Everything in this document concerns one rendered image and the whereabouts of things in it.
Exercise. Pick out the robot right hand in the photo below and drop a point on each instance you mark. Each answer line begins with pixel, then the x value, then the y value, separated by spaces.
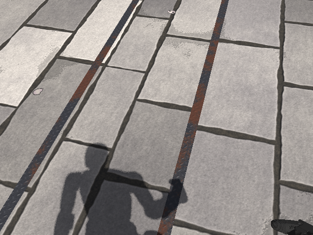
pixel 292 227

